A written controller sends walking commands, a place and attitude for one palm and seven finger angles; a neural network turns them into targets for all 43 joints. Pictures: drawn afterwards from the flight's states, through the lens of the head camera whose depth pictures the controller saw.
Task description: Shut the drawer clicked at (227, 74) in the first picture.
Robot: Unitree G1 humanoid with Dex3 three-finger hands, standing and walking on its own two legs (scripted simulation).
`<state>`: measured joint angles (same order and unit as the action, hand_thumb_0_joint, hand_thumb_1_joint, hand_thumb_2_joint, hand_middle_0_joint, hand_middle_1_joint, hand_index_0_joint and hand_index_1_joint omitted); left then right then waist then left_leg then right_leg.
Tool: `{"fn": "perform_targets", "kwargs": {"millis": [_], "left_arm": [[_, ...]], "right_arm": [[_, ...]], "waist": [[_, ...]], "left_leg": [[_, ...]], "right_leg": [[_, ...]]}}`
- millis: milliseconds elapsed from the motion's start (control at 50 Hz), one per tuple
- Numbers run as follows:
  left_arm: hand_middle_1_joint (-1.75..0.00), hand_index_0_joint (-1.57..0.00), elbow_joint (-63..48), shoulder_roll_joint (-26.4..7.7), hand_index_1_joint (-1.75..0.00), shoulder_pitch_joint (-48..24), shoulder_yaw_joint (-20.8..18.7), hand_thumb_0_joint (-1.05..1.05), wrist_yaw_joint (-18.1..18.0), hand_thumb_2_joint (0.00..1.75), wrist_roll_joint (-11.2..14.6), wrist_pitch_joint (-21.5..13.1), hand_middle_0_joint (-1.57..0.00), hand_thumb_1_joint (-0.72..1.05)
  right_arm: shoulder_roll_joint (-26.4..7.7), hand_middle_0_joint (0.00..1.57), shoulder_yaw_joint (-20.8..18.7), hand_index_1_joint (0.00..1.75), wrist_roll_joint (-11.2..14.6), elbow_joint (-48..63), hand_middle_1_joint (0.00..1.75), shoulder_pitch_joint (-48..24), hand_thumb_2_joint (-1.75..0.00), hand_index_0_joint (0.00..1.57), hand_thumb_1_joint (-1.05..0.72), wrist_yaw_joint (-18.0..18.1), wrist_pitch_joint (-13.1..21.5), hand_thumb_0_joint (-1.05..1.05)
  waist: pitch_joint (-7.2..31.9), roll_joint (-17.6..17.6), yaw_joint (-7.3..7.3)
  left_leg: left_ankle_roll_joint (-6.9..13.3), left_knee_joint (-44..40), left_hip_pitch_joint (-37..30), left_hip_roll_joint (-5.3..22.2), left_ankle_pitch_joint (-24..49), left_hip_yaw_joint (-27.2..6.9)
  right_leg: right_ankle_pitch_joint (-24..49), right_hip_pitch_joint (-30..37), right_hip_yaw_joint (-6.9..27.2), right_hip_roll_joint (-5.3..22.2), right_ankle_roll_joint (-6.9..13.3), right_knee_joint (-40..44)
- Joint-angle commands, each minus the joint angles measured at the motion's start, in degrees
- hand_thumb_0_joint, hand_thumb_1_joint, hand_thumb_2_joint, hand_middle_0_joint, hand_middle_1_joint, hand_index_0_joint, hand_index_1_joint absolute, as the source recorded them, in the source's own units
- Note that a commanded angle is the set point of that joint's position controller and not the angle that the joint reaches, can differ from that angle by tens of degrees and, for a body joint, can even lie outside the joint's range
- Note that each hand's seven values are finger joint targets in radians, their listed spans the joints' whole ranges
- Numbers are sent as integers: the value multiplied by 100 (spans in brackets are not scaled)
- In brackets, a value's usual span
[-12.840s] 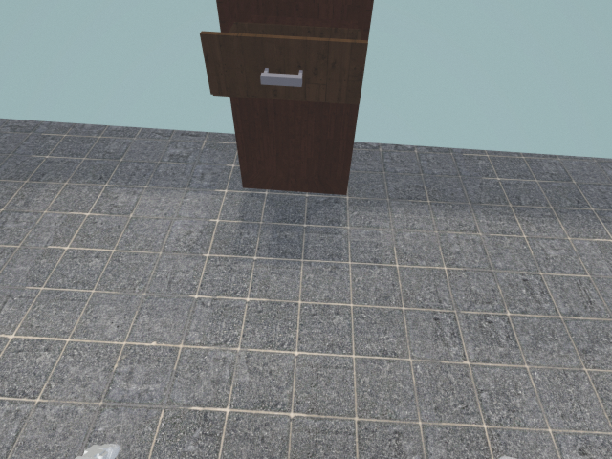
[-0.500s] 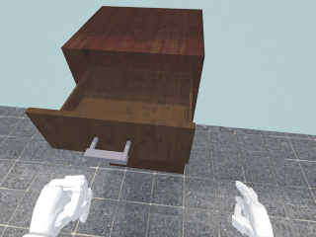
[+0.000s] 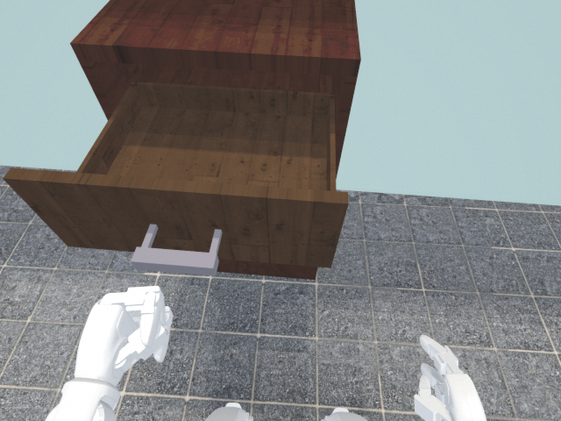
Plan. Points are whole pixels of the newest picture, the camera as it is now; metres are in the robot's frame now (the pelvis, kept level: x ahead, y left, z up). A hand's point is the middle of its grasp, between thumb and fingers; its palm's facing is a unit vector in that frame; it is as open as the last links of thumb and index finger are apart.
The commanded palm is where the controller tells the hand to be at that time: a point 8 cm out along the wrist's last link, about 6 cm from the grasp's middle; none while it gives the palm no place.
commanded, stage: bring the fist close to the handle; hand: left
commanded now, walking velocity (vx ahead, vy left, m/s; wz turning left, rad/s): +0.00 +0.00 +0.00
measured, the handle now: (180, 247) +0.35 +0.17 +0.03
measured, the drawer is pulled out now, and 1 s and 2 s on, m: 0.29 0.29 0.18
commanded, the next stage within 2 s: push the drawer shut in 0.70 s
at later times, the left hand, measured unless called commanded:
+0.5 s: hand (184, 317) +0.25 +0.14 +0.03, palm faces -0.08 -1.00 -0.03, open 3.3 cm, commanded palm +0.23 +0.20 +0.03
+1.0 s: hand (191, 305) +0.27 +0.13 +0.03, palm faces -0.07 -1.00 -0.05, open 3.3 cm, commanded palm +0.25 +0.19 +0.03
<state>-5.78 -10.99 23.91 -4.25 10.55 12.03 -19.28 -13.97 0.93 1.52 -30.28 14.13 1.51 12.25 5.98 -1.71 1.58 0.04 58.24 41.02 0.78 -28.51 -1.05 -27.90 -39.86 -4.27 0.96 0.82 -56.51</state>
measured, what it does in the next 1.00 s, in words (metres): stands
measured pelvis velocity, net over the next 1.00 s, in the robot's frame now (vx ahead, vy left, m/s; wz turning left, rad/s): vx -0.01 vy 0.00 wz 0.00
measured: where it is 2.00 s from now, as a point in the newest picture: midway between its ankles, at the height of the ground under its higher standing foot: outside the picture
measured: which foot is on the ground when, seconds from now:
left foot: down 0.00-1.00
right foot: down 0.00-1.00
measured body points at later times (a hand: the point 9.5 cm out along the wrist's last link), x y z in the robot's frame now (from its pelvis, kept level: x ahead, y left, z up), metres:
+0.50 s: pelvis +0.00 +0.00 -0.02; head +0.07 +0.00 +0.42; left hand +0.25 +0.19 +0.04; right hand +0.17 -0.23 -0.10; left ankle +0.00 +0.12 -0.68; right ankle +0.00 -0.11 -0.68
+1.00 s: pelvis -0.01 +0.00 -0.02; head +0.07 -0.01 +0.42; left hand +0.27 +0.19 +0.03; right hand +0.17 -0.25 -0.10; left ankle +0.00 +0.12 -0.68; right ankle +0.00 -0.11 -0.68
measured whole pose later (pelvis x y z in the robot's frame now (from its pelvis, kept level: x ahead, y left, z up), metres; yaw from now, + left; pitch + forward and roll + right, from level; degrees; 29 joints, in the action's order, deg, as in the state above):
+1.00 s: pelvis -0.01 +0.00 -0.02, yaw +0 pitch +16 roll -1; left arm 2.0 -11.2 11.6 -2.4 7.0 10.1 -19.7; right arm -14.4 1.1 1.2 -28.3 12.7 1.1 6.7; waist 7.9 -1.9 2.2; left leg -0.3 65.0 50.3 1.0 -30.6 -1.3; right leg -30.1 -49.3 -4.4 0.9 1.3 -63.5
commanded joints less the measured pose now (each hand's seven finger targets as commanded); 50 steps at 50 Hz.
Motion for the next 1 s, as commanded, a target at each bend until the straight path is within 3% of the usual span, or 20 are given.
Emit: {"fn": "perform_targets", "kwargs": {"millis": [0,60,140,200,240,280,320,380,420,460,540,560,640,720,780,880,980], "left_arm": [[-160,-140,-1155,-389,-160,-422,-124,0,24,90,84,-482,-140,90],[-160,-140,-959,-354,-160,-405,-85,0,-48,90,0,-447,-140,90],[-160,-140,-905,-468,-160,-597,-157,0,-174,90,-87,-492,-140,90],[-160,-140,-833,-346,-160,-828,-35,0,-228,90,-108,-556,-140,90],[-160,-140,-618,-535,-160,-1137,-208,0,-263,90,-141,-600,-140,90],[-160,-140,-591,-367,-160,-1403,-34,0,-228,90,-133,-662,-140,90],[-160,-140,-861,-461,-160,-1276,-87,0,-204,90,-93,-685,-140,90],[-160,-140,-1118,-356,-160,-1072,92,0,-228,90,-67,-561,-140,90],[-160,-140,-980,-379,-160,-820,32,0,-283,90,-70,-453,-140,90],[-160,-140,-720,-297,-160,-922,118,0,-317,90,-131,-370,-140,90],[-160,-140,-799,-519,-160,-803,-132,0,-391,90,-141,-432,-140,90],[-160,-140,-929,-412,-160,-900,5,0,-384,90,-152,-477,-140,90],[-160,-140,-936,-553,-160,-1139,-78,0,-384,90,-136,-608,-140,90],[-160,-140,-872,-378,-160,-1182,90,0,-309,90,-95,-619,-140,90],[-160,-140,-769,-471,-160,-1099,4,0,-276,90,-106,-511,-140,90],[-160,-140,-572,-586,-160,-1877,-116,0,-347,90,-126,-466,-140,90],[-160,-140,-372,-528,-160,-2006,-117,0,-335,90,-103,-436,-140,90]], "right_arm": [[-671,20,-311,30,6,925,30,-311,-90,20,-90,24,313,0],[-679,20,-326,30,-16,923,30,-288,-90,20,-90,5,218,0],[-698,20,-334,30,-41,963,30,-323,-90,20,-90,-20,113,0],[-684,20,-324,30,-49,1012,30,-317,-90,20,-90,-49,39,0],[-731,20,-324,30,-62,946,30,-305,-90,20,-90,-31,-14,0],[-713,20,-309,30,-68,968,30,-333,-90,20,-90,-43,-39,0],[-709,20,-327,30,-42,1035,30,-331,-90,20,-90,-41,-49,0],[-687,20,-320,30,-24,1095,30,-273,-90,20,-90,-54,-71,0],[-696,20,-323,30,-14,1099,30,-245,-90,20,-90,-57,-124,0],[-708,20,-302,30,-21,1094,30,-261,-90,20,-90,-49,-198,0],[-713,20,-314,30,-24,1158,30,-322,-90,20,-90,-40,-258,0],[-682,20,-296,30,-26,1184,30,-329,-90,20,-90,-50,-255,0],[-706,20,-294,30,-27,1129,30,-292,-90,20,-90,-20,-249,0],[-707,20,-301,30,-9,1125,30,-300,-90,20,-90,-13,-209,0],[-729,20,-306,30,0,1131,30,-274,-90,20,-90,-2,-242,0],[-747,20,-290,30,-22,998,30,-258,-90,20,-90,27,-275,0],[-742,20,-308,30,-15,981,30,-238,-90,20,-90,5,-290,0]], "waist": [[1268,-7,23],[1284,120,33],[1325,19,-6],[1332,21,45],[1286,182,84],[1452,77,98],[1780,-220,-12],[2018,-267,2],[1823,-43,8],[1489,288,107],[1457,203,-3],[1513,52,27],[1439,87,110],[1499,-6,115],[1569,12,89],[1531,79,195],[1808,18,109]], "left_leg": [[93,-689,-518,-95,1706,-33],[92,-599,-373,-83,1785,-45],[84,-482,-215,-69,1693,-56],[78,-375,-78,-71,1550,-44],[93,-262,127,-67,1371,-57],[92,-220,148,-80,1288,-63],[86,-257,-93,-71,1513,-54],[89,-284,-321,-51,1897,-64],[80,-314,-194,-48,1826,-68],[96,-303,76,-51,1539,-84],[97,-314,182,-70,1329,-44],[104,-302,119,-83,1328,-28],[116,-236,194,-70,1214,-37],[113,-239,81,-77,1177,-51],[114,-254,96,-83,1275,-36],[123,-176,166,-79,1244,-36],[115,-247,-25,-81,1543,-4]], "right_leg": [[1598,565,95,-74,12,643],[1691,469,69,-76,9,512],[1536,260,76,-85,40,361],[1418,96,89,-82,36,279],[1248,-44,129,-98,41,234],[1156,-97,141,-84,47,172],[1314,45,140,-81,76,146],[1659,198,103,-71,57,140],[1651,215,85,-87,42,188],[1456,83,76,-103,16,206],[1236,125,125,-100,44,231],[1243,112,143,-84,45,234],[1107,12,170,-98,40,255],[1065,-36,169,-83,38,280],[1194,74,170,-79,34,272],[1212,-13,211,-79,15,275],[1554,225,206,-68,28,269]]}}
